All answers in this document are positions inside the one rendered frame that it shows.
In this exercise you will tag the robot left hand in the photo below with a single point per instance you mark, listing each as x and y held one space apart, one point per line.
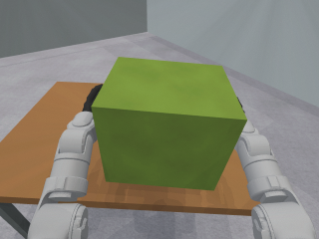
90 98

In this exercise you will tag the carton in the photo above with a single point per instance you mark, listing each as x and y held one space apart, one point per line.
166 123

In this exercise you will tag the right robot forearm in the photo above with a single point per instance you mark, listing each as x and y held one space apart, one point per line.
266 183

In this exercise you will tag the robot left upper arm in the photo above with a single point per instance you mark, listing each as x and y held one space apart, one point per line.
61 221

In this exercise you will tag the table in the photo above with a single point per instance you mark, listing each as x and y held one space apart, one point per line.
27 155

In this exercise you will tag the robot right upper arm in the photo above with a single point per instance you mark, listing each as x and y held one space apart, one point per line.
280 220

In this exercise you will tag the left robot forearm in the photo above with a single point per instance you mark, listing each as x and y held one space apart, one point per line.
68 178

